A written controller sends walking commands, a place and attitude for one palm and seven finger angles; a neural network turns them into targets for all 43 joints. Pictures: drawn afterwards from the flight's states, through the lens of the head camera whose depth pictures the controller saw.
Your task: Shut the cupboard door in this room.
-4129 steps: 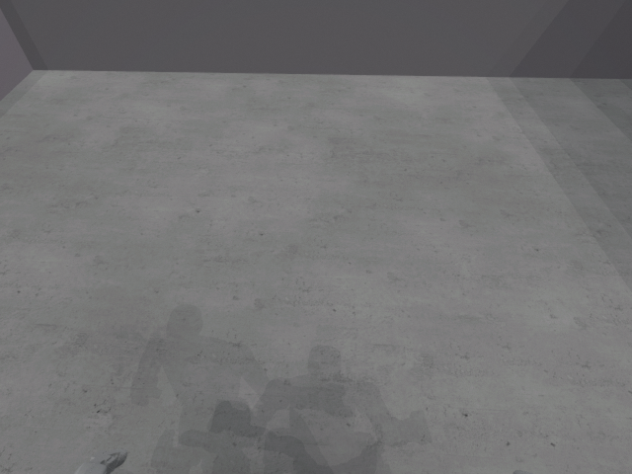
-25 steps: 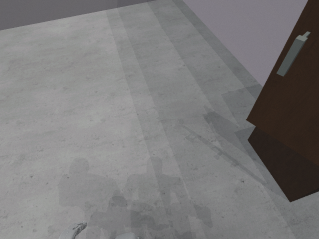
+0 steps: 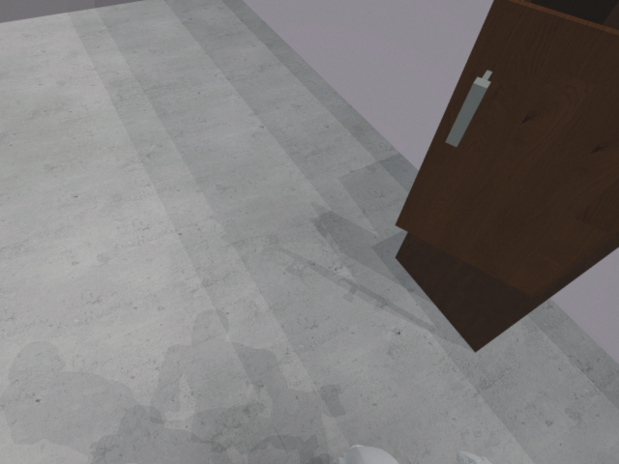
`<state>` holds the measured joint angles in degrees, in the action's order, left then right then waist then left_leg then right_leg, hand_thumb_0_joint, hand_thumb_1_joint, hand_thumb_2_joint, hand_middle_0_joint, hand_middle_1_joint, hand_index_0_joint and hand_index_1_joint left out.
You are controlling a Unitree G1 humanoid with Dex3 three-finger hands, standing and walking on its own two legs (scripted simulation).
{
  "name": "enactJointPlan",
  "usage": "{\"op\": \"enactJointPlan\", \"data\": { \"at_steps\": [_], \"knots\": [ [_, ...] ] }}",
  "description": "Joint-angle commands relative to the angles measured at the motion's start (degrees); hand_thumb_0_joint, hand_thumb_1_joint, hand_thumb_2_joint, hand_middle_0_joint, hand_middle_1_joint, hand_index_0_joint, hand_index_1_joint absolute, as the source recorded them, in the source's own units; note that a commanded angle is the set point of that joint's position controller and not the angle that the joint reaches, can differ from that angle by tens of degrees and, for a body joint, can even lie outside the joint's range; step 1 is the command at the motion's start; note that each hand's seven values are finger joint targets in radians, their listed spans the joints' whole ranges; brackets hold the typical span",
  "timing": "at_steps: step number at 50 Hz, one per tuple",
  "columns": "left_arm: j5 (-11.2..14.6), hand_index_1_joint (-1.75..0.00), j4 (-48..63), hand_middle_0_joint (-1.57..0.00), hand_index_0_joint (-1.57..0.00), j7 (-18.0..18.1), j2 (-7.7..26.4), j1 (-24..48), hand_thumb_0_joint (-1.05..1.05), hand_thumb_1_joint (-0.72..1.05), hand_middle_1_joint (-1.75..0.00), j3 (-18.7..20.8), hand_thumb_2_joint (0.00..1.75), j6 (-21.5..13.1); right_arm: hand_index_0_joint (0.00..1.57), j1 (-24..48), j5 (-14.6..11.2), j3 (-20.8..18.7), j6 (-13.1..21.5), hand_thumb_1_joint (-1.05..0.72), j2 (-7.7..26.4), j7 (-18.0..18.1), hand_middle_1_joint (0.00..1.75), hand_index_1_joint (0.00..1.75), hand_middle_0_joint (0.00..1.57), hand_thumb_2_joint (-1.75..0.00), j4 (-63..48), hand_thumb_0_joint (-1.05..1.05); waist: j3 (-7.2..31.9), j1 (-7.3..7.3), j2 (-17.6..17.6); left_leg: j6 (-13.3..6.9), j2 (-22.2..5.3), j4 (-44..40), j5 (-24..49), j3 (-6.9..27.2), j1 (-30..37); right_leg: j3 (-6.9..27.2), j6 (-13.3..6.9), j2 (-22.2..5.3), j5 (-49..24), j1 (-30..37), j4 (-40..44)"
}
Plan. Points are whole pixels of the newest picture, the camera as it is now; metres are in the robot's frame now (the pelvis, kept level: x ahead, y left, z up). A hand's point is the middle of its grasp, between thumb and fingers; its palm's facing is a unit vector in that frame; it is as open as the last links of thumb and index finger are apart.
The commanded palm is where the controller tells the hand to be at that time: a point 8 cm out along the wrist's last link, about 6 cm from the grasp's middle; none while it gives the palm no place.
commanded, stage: turn to face it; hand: left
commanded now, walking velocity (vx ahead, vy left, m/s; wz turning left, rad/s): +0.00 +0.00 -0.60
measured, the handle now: (470, 108) +0.71 -0.23 +0.07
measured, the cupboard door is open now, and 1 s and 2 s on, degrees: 26 26 26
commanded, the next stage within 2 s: take the last steps up to it in 0.78 s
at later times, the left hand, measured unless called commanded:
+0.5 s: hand (231, 451) +0.15 +0.12 -0.15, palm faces -0.27 -0.92 -0.27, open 7.4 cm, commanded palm none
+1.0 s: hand (218, 417) +0.19 +0.15 -0.17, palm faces -0.42 -0.88 -0.22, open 7.4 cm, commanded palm none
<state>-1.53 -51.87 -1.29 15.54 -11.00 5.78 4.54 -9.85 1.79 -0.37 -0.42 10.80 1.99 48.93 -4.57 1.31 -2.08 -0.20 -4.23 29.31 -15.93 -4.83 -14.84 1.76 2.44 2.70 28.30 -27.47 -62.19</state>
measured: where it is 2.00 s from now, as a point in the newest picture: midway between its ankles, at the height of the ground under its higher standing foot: (367, 448)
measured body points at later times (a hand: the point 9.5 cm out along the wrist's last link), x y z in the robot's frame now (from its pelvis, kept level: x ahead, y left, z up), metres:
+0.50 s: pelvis +0.01 -0.05 +0.00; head +0.05 -0.09 +0.45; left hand +0.16 +0.16 -0.13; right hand -0.01 -0.33 -0.15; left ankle +0.04 +0.10 -0.66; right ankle -0.01 -0.14 -0.74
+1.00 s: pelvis +0.04 -0.02 +0.01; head +0.09 -0.01 +0.45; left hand +0.22 +0.19 -0.15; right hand -0.02 -0.25 -0.13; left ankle +0.08 +0.08 -0.74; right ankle -0.06 -0.13 -0.67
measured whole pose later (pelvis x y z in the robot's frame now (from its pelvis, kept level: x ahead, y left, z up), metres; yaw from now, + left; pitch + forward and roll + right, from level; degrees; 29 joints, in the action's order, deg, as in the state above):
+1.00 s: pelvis +0.04 -0.02 +0.01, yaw -28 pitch +1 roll -2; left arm -1.6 -55.0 -0.9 14.5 -11.9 5.0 4.1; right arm -13.9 2.0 -0.3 0.0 9.4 2.3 54.2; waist -2.9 0.2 -0.8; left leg -1.5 -3.6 25.2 -14.5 -6.3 -11.9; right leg 0.8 2.0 0.1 24.3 -24.0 -55.9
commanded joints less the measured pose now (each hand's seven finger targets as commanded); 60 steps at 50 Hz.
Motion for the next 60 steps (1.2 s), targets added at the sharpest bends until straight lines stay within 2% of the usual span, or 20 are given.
{"op": "enactJointPlan", "data": {
  "at_steps": [1,6,11,12,13,14,15,16,20,31,35,37,38,39,44,53,57,58,59,60],
  "knots": [
    [0.38,-0.3,5.4,-0.2,-0.2,-0.83,2.64,1.32,0.0,0.9,-0.3,0.44,0.9,-1.35,0.2,-4.2,0.02,-3.76,0.77,-0.9,12.13,1.05,0.3,0.3,0.2,-0.9,-2.71,0.0,7.65,-2.13,12.32,-6.52,-13.91,-7.16,34.86,5.53,13.67,-2.16,1.07,-3.41,-2.33,-5.41,-1.81],
    [0.37,-0.3,6.67,-0.2,-0.2,-1.23,1.66,5.03,0.0,0.9,-0.3,-0.21,0.9,-1.41,0.2,-6.53,0.12,-4.59,0.36,-0.9,13.27,0.21,0.3,0.3,0.2,-0.9,-0.83,0.0,6.39,-3.73,15.5,-6.11,-14.84,-6.53,30.93,1.15,11.35,-5.92,0.3,-3.52,-3.5,0.86,11.66],
    [0.34,-0.3,4.97,-0.2,-0.2,-0.92,3.77,-0.98,0.0,0.9,-0.3,0.17,0.9,-2.42,0.2,-3.26,-0.35,-5.43,-0.03,-0.9,14.7,-0.61,0.3,0.3,0.2,-0.9,-1.01,0.0,7.5,0.05,12.42,-1.89,-14.63,2.81,21.05,-2.38,2.75,-7.19,-2.33,-2.95,-15.95,17.48,33.0],
    [-0.07,-0.3,3.49,-0.2,-0.2,-0.49,7.96,-6.32,0.0,0.9,-0.3,1.0,0.9,-3.18,0.2,-2.68,-0.96,-5.11,-0.05,-0.9,12.75,-0.92,0.3,0.3,0.2,-0.9,-1.67,0.0,10.35,2.67,2.39,1.54,-10.75,12.74,11.86,-5.86,-3.06,0.43,-4.45,-9.15,-25.61,26.21,40.13],
    [-0.46,-0.3,2.43,-0.2,-0.2,0.55,14.83,-9.14,0.0,0.9,-0.3,2.3,0.9,-3.88,0.2,-0.17,-1.09,-3.56,-0.18,-0.9,7.44,-1.16,0.3,0.3,0.2,-0.9,-4.57,0.0,8.76,4.18,-17.55,4.95,-0.68,27.92,-20.22,-6.98,-19.72,22.07,-10.72,-23.51,-46.61,31.39,42.61],
    [0.66,-0.3,1.85,-0.2,-0.2,1.32,15.76,-11.1,0.0,0.9,-0.3,2.09,0.9,-3.61,0.2,1.19,-0.97,-3.41,-1.28,-0.9,9.81,-0.48,0.3,0.3,0.2,-0.9,-4.89,0.0,9.32,4.94,-15.08,4.53,-0.79,36.48,-22.48,2.32,-20.36,24.1,-15.09,-26.67,-49.78,26.56,42.83],
    [0.73,-0.3,2.7,-0.2,-0.2,1.59,13.71,-7.77,0.0,0.9,-0.3,1.62,0.9,-3.5,0.2,0.35,-1.13,-3.55,-1.66,-0.9,9.13,-0.55,0.3,0.3,0.2,-0.9,-3.98,0.0,6.9,2.69,-9.45,4.28,-1.88,39.77,-16.92,5.43,-21.96,20.0,-15.36,-24.43,-39.4,24.19,44.21],
    [0.65,-0.3,3.65,-0.2,-0.2,2.23,11.17,-3.26,0.0,0.9,-0.3,1.65,0.9,-3.42,0.2,0.72,-1.04,-3.8,-1.65,-0.9,9.08,-0.43,0.3,0.3,0.2,-0.9,-3.19,0.0,6.6,1.22,-12.12,4.55,-2.63,39.98,-12.9,5.77,-23.2,20.13,-13.69,-20.72,-36.02,23.43,44.31],
    [0.82,-0.3,4.95,-0.2,-0.2,2.02,7.41,0.38,0.0,0.9,-0.3,-0.1,0.9,-4.1,0.2,-2.29,-0.61,-3.83,-1.99,-0.9,9.06,-1.1,0.3,0.3,0.2,-0.9,-0.27,0.0,7.68,-1.76,-7.09,5.81,-1.83,36.38,-3.5,5.3,-17.76,10.48,-11.44,-14.6,-38.1,19.87,42.74],
    [-0.15,-0.3,2.56,-0.2,-0.2,2.33,7.94,-3.48,0.0,0.9,-0.3,0.54,0.9,-3.98,0.2,1.41,-1.3,-3.25,-1.1,-0.9,7.14,-0.63,0.3,0.3,0.2,-0.9,-1.34,0.0,7.2,0.16,-5.81,4.87,1.31,17.11,-8.65,4.97,-12.25,19.23,-14.89,-15.97,-38.74,20.62,41.46],
    [0.6,-0.3,2.83,-0.2,-0.2,2.33,6.95,0.14,0.0,0.9,-0.3,0.36,0.9,-3.38,0.2,-5.77,-1.56,-3.0,-0.07,-0.9,6.9,-0.04,0.3,0.3,0.2,-0.9,1.35,0.0,8.05,-3.47,-3.99,3.47,2.39,-3.68,5.19,4.06,5.67,17.01,-9.54,-11.33,-33.62,11.1,36.32],
    [1.33,-0.3,3.39,-0.2,-0.2,1.77,1.65,-3.17,0.0,0.9,-0.3,-0.69,0.9,-2.99,0.2,-7.1,-0.49,-4.08,0.78,-0.9,14.87,0.31,0.3,0.3,0.2,-0.9,1.05,0.0,9.16,-2.73,19.37,-3.69,-16.15,-12.36,15.46,22.91,13.94,4.63,-3.11,1.42,-4.3,-0.97,21.51],
    [0.91,-0.3,3.54,-0.2,-0.2,1.77,2.88,-2.04,0.0,0.9,-0.3,-0.57,0.9,-2.81,0.2,-6.64,-0.06,-4.01,0.16,-0.9,15.3,0.59,0.3,0.3,0.2,-0.9,0.36,0.0,7.07,-3.22,18.24,-8.59,-21.01,-13.66,16.64,24.96,8.2,2.26,-2.24,0.62,5.88,-0.34,10.73],
    [0.4,-0.3,3.34,-0.2,-0.2,1.46,3.24,-1.72,0.0,0.9,-0.3,-0.17,0.9,-2.52,0.2,-5.09,0.29,-3.51,0.14,-0.9,13.61,0.78,0.3,0.3,0.2,-0.9,-0.21,0.0,4.92,-2.5,12.69,-9.92,-19.62,-14.33,13.88,22.43,3.27,3.08,-2.03,-0.79,4.02,0.9,4.29],
    [0.3,-0.3,0.83,-0.2,-0.2,0.76,1.24,-2.55,0.0,0.9,-0.3,-0.4,0.9,-1.9,0.2,-4.26,0.08,-2.62,0.88,-0.9,10.09,1.33,0.3,0.3,0.2,-0.9,0.94,0.0,6.49,-1.0,10.85,-7.34,-11.86,-9.61,32.28,9.26,9.95,0.81,-0.37,-2.46,-3.38,-2.0,0.81],
    [-0.16,-0.3,1.76,-0.2,-0.2,-1.19,-0.27,5.71,0.0,0.9,-0.3,-1.62,0.9,-2.85,0.2,-12.19,0.71,-4.13,1.48,-0.9,11.85,0.17,0.3,0.3,0.2,-0.9,6.31,0.0,2.71,-5.45,11.52,-8.12,-15.4,-16.5,-1.4,12.02,10.62,-4.12,-1.91,-4.35,-3.74,-0.48,18.13],
    [-0.04,-0.3,-1.3,-0.2,-0.2,-1.32,-0.33,-0.79,0.0,0.9,-0.3,-1.38,0.9,-3.87,0.2,-10.08,0.38,-4.06,1.59,-0.9,11.92,-0.28,0.3,0.3,0.2,-0.9,7.53,0.0,3.98,-1.66,9.14,-5.57,-12.51,-10.98,-2.47,7.76,2.9,-7.45,-3.17,-1.96,-11.54,16.16,34.43],
    [-0.03,-0.3,-2.84,-0.2,-0.2,-1.02,1.12,-4.4,0.0,0.9,-0.3,-0.88,0.9,-4.32,0.2,-9.41,0.0,-3.83,1.68,-0.9,10.8,-0.51,0.3,0.3,0.2,-0.9,7.84,0.0,4.25,0.1,6.02,-3.59,-9.68,-6.62,-4.41,4.83,-2.48,-5.78,-3.93,-2.78,-13.43,23.96,39.79],
    [-0.24,-0.3,-4.62,-0.2,-0.2,-0.3,4.8,-9.1,0.0,0.9,-0.3,-0.09,0.9,-5.08,0.2,-8.76,-0.59,-3.08,1.87,-0.9,7.79,-0.93,0.3,0.3,0.2,-0.9,7.18,0.0,5.37,2.42,-3.28,-1.0,-4.8,2.7,-9.76,-0.67,-12.6,4.12,-6.87,-10.72,-6.27,34.17,45.02],
    [-0.21,-0.3,-6.54,-0.2,-0.2,0.63,9.96,-14.35,0.0,0.9,-0.3,0.85,0.9,-5.46,0.2,-4.63,-0.78,-1.97,2.05,-0.9,4.45,-1.33,0.3,0.3,0.2,-0.9,4.55,0.0,4.37,5.08,-16.82,1.4,1.67,17.22,-20.67,-5.07,-24.36,22.59,-13.01,-22.7,-1.21,37.72,51.4]
  ]
}}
